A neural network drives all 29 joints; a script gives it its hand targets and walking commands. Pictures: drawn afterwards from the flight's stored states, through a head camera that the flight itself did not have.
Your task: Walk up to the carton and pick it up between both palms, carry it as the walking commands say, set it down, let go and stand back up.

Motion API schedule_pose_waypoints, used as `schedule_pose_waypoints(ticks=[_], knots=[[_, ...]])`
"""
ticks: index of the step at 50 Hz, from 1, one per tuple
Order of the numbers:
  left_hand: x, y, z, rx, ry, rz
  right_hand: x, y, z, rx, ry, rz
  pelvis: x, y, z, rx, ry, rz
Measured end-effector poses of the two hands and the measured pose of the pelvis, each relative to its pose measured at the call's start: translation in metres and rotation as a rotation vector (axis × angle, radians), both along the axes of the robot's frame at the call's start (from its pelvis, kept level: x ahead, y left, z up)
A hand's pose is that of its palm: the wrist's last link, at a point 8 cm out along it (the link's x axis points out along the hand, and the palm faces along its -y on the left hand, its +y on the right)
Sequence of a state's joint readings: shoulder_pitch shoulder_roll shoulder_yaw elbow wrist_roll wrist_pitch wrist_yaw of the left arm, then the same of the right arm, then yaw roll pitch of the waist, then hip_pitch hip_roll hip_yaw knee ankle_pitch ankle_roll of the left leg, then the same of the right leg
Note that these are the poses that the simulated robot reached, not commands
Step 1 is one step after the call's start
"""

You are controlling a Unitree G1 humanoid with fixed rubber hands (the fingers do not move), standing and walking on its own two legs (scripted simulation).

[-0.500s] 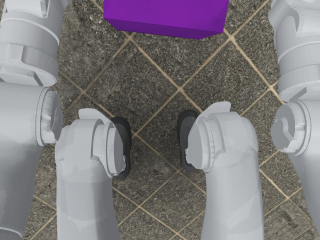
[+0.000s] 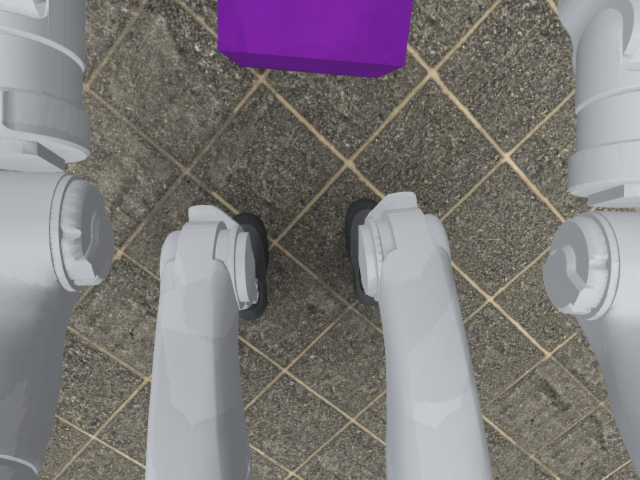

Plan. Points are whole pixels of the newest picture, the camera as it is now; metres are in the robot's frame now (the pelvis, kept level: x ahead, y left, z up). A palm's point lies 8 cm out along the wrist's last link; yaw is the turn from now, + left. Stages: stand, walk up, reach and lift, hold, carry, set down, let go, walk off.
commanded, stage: set down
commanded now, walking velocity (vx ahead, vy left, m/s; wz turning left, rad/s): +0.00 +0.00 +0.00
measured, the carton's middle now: out of the picture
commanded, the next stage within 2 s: let go in 0.64 s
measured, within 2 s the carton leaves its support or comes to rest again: neither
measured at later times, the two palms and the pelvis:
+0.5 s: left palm out of the picture +0.60 +0.16 +0.02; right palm out of the picture +0.54 -0.25 +0.02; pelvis +0.02 +0.01 +0.14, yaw -1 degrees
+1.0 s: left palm out of the picture +0.48 +0.19 +0.08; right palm out of the picture +0.46 -0.23 +0.08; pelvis +0.06 +0.00 +0.22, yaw +0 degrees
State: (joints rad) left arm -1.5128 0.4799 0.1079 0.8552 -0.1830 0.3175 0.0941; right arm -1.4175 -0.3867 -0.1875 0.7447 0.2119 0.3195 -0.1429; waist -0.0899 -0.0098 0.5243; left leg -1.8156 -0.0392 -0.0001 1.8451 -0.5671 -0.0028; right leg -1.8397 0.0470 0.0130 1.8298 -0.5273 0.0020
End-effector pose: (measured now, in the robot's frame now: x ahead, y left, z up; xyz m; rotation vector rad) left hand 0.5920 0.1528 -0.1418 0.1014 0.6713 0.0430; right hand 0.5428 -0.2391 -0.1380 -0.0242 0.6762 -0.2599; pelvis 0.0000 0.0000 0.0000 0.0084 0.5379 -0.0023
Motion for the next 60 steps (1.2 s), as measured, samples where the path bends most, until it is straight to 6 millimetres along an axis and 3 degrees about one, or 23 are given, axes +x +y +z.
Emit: schedule_pose_waypoints(ticks=[8,15,24,31,38,44,48,52,60], knots=[[0.002,0.009,0.052,0.021,0.029,-0.013,-0.003,-0.002,0.043,0.001,0.034,0.001,0.007,0.001,0.047,-0.004,0.000,0.009],[0.006,0.006,0.102,-0.006,-0.007,-0.020,0.000,-0.004,0.100,-0.017,-0.011,0.012,0.014,0.004,0.087,-0.003,-0.024,0.007],[0.004,0.001,0.153,-0.003,-0.003,-0.036,0.001,-0.009,0.156,0.003,-0.024,0.001,0.018,0.009,0.137,-0.005,-0.046,-0.013],[0.001,0.009,0.191,0.008,0.002,-0.027,-0.006,-0.005,0.182,0.004,0.006,0.006,0.018,0.011,0.170,-0.008,-0.070,-0.012],[-0.011,0.011,0.201,0.004,0.055,-0.022,-0.013,0.000,0.199,-0.013,0.039,0.024,0.025,0.011,0.185,-0.014,0.014,-0.004],[-0.046,0.015,0.208,0.053,0.051,-0.005,-0.029,0.009,0.211,-0.090,0.061,0.159,0.036,0.006,0.199,-0.013,-0.001,0.005],[-0.090,0.027,0.212,0.082,0.118,0.024,-0.062,0.012,0.209,-0.062,0.149,0.201,0.050,0.001,0.211,-0.006,-0.005,0.009],[-0.124,0.043,0.228,0.103,0.135,0.054,-0.093,0.008,0.222,-0.062,0.189,0.223,0.065,-0.002,0.224,-0.004,-0.024,0.010],[-0.144,0.042,0.273,0.076,0.096,0.000,-0.123,-0.009,0.277,-0.082,0.147,0.191,0.091,-0.003,0.243,-0.009,-0.080,0.009]])
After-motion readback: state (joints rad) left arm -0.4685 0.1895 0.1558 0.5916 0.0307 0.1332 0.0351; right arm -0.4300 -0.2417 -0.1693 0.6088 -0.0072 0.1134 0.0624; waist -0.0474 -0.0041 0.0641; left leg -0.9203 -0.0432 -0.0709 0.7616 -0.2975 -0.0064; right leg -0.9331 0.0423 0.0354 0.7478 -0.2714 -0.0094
